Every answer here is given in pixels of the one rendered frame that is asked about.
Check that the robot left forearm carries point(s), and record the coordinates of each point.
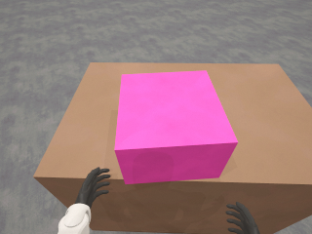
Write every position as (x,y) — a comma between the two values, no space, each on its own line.
(76,220)

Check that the pedestal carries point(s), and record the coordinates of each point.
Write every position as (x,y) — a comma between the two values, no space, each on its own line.
(269,171)

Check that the right robot hand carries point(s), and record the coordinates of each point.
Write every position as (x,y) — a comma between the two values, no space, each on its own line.
(247,223)

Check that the carton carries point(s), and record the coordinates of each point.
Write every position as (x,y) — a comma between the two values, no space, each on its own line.
(171,126)

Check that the left robot hand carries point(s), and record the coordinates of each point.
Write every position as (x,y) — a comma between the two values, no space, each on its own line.
(88,192)

